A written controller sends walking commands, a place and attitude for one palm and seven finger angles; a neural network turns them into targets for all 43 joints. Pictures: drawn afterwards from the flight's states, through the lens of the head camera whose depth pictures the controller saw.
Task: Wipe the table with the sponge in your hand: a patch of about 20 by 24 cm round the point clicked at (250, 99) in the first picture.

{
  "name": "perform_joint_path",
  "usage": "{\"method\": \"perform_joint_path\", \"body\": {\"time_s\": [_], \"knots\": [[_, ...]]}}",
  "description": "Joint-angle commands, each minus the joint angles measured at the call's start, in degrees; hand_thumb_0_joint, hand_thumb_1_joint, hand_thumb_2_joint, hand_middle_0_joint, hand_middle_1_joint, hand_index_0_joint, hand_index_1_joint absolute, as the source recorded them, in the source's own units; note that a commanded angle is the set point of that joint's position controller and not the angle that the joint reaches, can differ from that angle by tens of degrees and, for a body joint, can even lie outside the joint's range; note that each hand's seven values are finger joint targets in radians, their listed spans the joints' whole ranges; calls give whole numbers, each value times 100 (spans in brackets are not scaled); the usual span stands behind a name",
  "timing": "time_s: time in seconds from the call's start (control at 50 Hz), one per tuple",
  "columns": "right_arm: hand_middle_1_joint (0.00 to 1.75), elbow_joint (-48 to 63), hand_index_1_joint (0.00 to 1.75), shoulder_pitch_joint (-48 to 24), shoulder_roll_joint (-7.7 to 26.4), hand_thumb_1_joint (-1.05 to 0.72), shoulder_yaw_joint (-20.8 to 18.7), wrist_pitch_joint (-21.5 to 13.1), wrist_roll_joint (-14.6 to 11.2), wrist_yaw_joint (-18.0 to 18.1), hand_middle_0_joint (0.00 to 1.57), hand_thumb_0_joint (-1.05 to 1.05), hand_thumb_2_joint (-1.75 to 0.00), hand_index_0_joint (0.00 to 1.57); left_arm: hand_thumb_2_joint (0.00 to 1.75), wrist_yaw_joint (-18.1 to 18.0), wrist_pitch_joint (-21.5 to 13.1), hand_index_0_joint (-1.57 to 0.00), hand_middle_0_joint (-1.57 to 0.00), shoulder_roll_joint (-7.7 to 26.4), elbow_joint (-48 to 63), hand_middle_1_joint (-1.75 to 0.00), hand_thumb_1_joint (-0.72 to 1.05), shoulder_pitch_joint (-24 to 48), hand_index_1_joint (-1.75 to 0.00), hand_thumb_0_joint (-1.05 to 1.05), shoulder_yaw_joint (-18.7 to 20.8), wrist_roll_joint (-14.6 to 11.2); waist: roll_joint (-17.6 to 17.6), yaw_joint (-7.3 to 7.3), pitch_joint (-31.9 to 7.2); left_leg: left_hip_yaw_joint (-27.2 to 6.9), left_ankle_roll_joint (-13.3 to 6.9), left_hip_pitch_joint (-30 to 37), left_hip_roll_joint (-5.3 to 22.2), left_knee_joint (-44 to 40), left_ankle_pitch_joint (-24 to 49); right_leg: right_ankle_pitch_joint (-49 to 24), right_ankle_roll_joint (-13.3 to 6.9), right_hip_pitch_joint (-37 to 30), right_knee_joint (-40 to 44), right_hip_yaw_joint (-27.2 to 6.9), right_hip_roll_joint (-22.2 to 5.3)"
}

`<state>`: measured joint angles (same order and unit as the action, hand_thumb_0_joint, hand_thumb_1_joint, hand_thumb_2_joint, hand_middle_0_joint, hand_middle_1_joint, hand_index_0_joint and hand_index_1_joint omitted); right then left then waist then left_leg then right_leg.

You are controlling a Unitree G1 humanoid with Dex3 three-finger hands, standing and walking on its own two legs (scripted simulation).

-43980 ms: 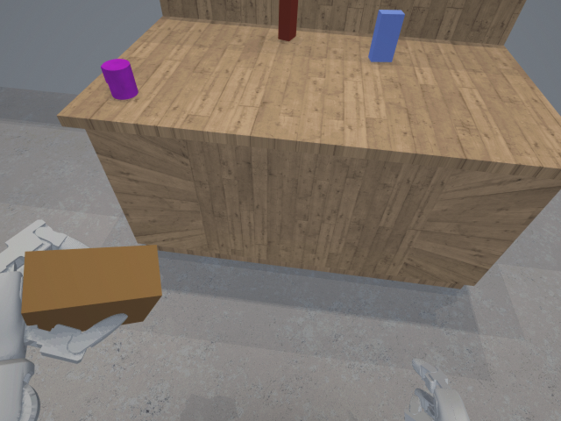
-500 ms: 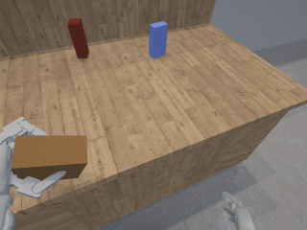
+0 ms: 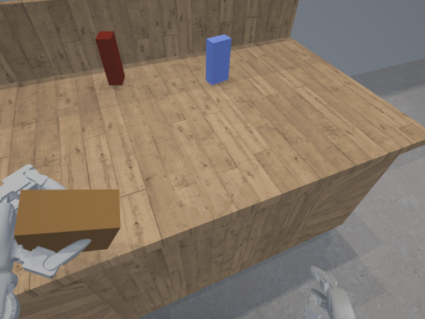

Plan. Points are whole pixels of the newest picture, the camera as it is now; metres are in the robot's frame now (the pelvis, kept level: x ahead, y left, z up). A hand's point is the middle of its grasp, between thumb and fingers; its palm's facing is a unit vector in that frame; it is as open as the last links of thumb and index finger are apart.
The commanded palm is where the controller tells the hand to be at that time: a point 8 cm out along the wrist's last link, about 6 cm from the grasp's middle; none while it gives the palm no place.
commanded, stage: shuffle to correct the standing spot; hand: left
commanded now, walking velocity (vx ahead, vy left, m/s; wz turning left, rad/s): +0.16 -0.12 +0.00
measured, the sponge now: (85, 223) +0.22 +0.21 +0.13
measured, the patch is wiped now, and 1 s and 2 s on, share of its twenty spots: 0.00 0.00 0.00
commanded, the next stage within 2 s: come to a stop and stand still in 0.72 s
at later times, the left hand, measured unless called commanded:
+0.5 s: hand (56, 218) +0.22 +0.24 +0.15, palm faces +0.33 -0.87 -0.38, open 9.7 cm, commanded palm +0.16 +0.28 +0.18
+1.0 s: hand (15, 191) +0.24 +0.29 +0.18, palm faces +0.47 -0.81 -0.37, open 9.7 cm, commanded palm +0.16 +0.28 +0.18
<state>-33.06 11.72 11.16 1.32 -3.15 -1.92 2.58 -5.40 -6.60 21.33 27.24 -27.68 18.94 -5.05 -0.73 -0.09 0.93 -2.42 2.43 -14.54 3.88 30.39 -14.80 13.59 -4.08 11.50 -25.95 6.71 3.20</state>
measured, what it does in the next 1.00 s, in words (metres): stands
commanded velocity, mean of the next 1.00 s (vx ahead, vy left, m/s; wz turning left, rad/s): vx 0.13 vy -0.10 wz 0.00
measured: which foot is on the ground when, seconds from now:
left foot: down 0.00-1.00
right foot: down 0.00-1.00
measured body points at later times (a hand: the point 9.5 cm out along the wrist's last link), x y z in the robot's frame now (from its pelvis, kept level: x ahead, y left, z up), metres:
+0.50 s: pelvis +0.00 +0.00 +0.00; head +0.01 +0.00 +0.45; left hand +0.19 +0.28 +0.18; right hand +0.17 -0.23 -0.08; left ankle +0.02 +0.15 -0.74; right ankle +0.01 -0.07 -0.74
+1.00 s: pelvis -0.01 +0.01 +0.00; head +0.02 +0.03 +0.45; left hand +0.21 +0.33 +0.20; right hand +0.16 -0.22 -0.08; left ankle +0.01 +0.11 -0.72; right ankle +0.01 -0.07 -0.74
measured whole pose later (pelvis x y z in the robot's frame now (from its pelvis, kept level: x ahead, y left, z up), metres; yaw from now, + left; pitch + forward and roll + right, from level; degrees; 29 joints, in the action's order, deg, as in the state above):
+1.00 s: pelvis -0.01 +0.01 +0.00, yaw -2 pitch -1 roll -1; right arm -34.2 12.7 12.1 0.5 -6.9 -0.9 1.2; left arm -5.6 -11.0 25.0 18.5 -12.4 25.0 -3.3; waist 0.9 4.1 4.2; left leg 2.6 -1.0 -19.4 1.3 41.7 -20.4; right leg 12.1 -3.9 12.8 -25.9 4.5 3.3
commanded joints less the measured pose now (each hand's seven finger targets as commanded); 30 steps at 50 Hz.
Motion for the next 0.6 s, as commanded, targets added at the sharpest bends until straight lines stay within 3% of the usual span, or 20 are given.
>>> {"method": "perform_joint_path", "body": {"time_s": [0.0,0.08,0.2,0.22,0.3,0.36,0.48,0.5,0.58], "knots": [[30,902,30,-632,666,-90,-265,-316,-24,85,20,0,-90,20,130,-153,-374,-120,-120,1063,1360,-160,10,639,-160,0,666,-19,-216,-86,-436,-173,-452,35,99,-442,-256,-94,-11,58,774,-904,-757],[30,893,30,-613,657,-90,-254,-355,40,85,20,0,-90,20,130,-181,-389,-120,-120,982,1351,-160,10,672,-160,0,630,16,-328,-64,-438,-209,-479,-12,112,-467,-326,43,-8,64,799,-942,-736],[30,857,30,-604,678,-90,-275,-392,-5,76,20,0,-90,20,130,-188,-421,-120,-120,1104,1395,-160,10,476,-160,0,747,6,-424,-47,-719,-273,-480,126,199,-506,548,-828,37,-282,472,-751,-676],[30,879,30,-579,675,-90,-266,-398,29,69,20,0,-90,20,130,-178,-428,-120,-120,976,1345,-160,10,422,-160,0,677,16,-419,-41,-732,-273,-492,82,212,-486,616,-859,45,-309,432,-697,-653],[30,880,30,-571,673,-90,-284,-376,-15,62,20,0,-90,20,130,-154,-377,-120,-120,1070,1167,-160,10,207,-160,0,777,-21,-200,-53,-730,-197,-457,140,197,-372,880,-1154,55,-325,451,-721,-689],[30,898,30,-540,685,-90,-298,-352,4,45,20,0,-90,20,130,-129,-375,-120,-120,977,1136,-160,10,242,-160,0,738,-25,-11,-52,-747,-142,-438,93,165,-239,934,-1270,6,-326,441,-756,-735],[30,891,30,-592,677,-90,-278,-347,21,64,20,0,-90,20,130,-149,-406,-120,-120,1012,1322,-160,10,473,-160,0,694,-12,-237,-47,-651,-198,-459,97,177,-365,632,-912,28,-179,478,-805,-717],[30,877,30,-648,671,-90,-265,-350,-14,82,20,0,-90,20,130,-159,-402,-120,-120,1138,1367,-160,10,465,-160,0,762,-22,-254,-54,-602,-218,-471,153,187,-421,556,-856,48,-101,491,-796,-707],[30,870,30,-590,686,-90,-280,-360,29,72,20,0,-90,20,130,-174,-408,-120,-120,1004,1363,-160,10,553,-160,0,685,10,-312,-42,-633,-248,-470,60,180,-451,416,-736,19,-197,499,-825,-691]]}}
